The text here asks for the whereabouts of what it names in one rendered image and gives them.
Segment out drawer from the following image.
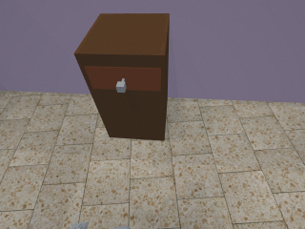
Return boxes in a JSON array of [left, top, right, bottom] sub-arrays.
[[84, 66, 161, 91]]

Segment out cabinet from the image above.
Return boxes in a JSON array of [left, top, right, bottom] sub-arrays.
[[74, 13, 170, 141]]

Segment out handle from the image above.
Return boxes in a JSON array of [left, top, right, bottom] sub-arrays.
[[116, 78, 127, 93]]

